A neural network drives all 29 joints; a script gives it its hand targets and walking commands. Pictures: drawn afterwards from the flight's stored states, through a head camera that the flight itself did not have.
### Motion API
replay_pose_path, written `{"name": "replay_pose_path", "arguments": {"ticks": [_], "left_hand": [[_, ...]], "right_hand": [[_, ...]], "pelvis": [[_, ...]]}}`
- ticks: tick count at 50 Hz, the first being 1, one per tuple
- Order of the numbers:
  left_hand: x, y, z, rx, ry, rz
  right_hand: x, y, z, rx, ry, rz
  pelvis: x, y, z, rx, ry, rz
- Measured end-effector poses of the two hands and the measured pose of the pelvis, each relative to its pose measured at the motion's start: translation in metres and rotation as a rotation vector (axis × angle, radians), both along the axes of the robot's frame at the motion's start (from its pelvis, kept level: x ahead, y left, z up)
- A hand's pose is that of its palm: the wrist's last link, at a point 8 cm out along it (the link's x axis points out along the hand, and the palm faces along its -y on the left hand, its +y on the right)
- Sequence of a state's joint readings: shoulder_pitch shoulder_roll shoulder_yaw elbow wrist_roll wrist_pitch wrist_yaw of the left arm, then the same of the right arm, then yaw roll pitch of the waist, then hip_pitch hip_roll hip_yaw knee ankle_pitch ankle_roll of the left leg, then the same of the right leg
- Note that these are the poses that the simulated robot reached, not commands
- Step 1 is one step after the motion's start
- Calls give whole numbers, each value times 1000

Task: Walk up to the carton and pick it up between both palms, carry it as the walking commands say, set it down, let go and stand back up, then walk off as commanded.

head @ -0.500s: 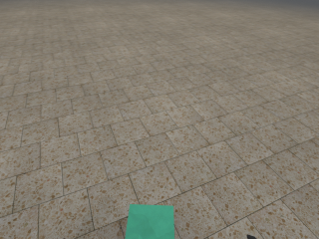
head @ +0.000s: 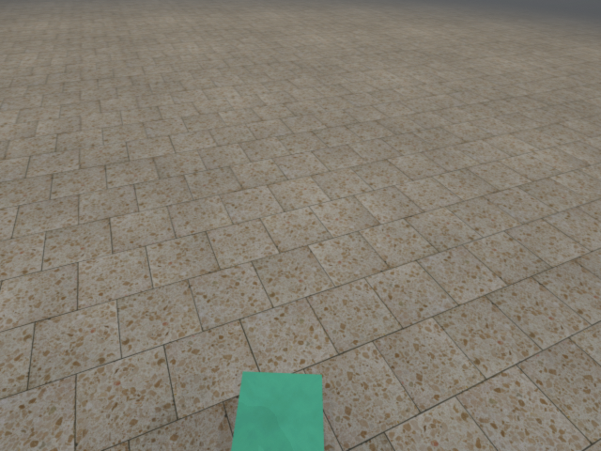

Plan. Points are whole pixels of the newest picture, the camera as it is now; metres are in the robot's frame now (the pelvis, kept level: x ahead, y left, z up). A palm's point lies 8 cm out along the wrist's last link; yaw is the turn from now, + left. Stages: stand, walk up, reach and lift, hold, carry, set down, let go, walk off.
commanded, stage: stand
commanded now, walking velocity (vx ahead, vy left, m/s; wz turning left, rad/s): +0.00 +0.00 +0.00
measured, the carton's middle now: (279, 427) +0.44 +0.04 -0.69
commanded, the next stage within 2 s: walk off in 1.14 s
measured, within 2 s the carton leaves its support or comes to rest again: neither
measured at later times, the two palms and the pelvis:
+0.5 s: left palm out of the picture +0.01 +0.30 -0.12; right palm out of the picture +0.01 -0.27 -0.12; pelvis -0.02 +0.01 +0.00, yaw +0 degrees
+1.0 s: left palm out of the picture +0.02 +0.31 -0.12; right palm out of the picture +0.03 -0.26 -0.12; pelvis -0.02 +0.02 +0.00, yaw +0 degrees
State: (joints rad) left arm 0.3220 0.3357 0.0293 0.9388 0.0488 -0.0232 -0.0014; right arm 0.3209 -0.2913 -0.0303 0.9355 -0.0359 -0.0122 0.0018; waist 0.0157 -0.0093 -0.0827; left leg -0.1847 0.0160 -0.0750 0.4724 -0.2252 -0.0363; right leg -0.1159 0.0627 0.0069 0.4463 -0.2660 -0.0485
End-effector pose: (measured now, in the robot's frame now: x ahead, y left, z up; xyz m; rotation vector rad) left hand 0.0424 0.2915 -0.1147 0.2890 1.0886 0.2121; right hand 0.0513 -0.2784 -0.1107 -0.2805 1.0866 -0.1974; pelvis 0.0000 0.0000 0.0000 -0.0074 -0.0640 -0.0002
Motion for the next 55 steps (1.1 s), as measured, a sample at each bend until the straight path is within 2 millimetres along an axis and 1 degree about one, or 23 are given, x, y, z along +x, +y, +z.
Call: {"name": "replay_pose_path", "arguments": {"ticks": [5,9,15,18,22,25,32,38,47,55], "left_hand": [[-12,-4,-5,-18,28,-3],[-20,-4,-8,-30,50,-3],[-27,2,-11,-27,78,5],[-30,7,-10,-18,94,11],[-34,9,-10,-15,114,23],[-32,9,-9,-14,113,26],[-22,7,-8,-27,95,18],[-12,11,-4,-22,73,16],[-19,21,-4,-9,117,24],[-21,23,-4,-12,142,34]], "right_hand": [[-19,3,-4,1,33,-9],[-29,5,-6,3,52,-17],[-42,5,-7,-7,89,-26],[-45,5,-8,-7,102,-28],[-44,8,-10,1,109,-23],[-40,10,-10,3,108,-17],[-25,14,-9,8,81,-6],[-15,15,-6,2,62,5],[-19,16,-7,-3,101,8],[-18,16,-8,-2,122,4]], "pelvis": [[-7,2,0,-3,-8,-5],[-12,3,0,-5,-11,-5],[-17,6,0,-3,-9,-10],[-18,7,0,-3,-7,-9],[-18,9,0,-2,-6,-7],[-18,10,1,-2,-8,-4],[-17,13,2,-5,-11,-3],[-19,16,2,-3,-13,-1],[-20,18,3,-3,-5,0],[-19,21,4,-1,1,2]]}}
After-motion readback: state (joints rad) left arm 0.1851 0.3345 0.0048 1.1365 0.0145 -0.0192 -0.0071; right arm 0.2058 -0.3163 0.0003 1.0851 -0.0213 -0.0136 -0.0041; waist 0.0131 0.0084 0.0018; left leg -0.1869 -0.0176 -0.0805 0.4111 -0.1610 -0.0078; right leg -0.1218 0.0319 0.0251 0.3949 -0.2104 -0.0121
